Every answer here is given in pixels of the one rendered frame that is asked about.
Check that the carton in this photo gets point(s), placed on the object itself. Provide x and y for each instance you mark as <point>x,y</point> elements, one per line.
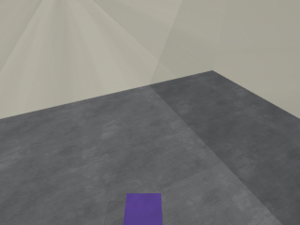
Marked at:
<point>143,209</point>

